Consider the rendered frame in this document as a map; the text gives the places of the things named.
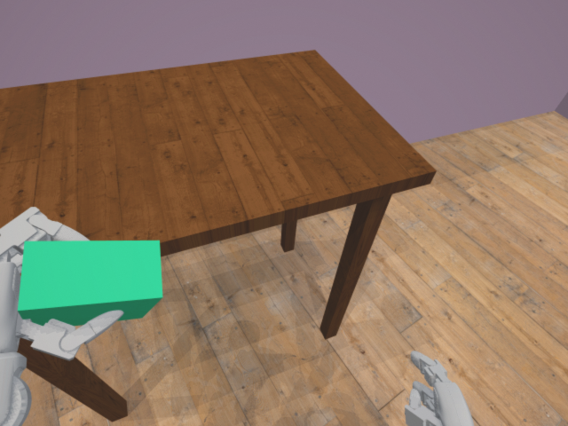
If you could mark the robot right hand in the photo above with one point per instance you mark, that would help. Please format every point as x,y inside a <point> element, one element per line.
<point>445,404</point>

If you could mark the robot left hand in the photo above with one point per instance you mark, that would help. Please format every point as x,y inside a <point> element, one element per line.
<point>56,338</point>

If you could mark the left robot forearm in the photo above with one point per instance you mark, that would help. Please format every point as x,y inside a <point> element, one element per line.
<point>15,395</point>

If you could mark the table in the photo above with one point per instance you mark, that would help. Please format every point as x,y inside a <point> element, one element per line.
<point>197,154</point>

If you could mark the sponge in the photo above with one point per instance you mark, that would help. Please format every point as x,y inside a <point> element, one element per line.
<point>76,281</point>

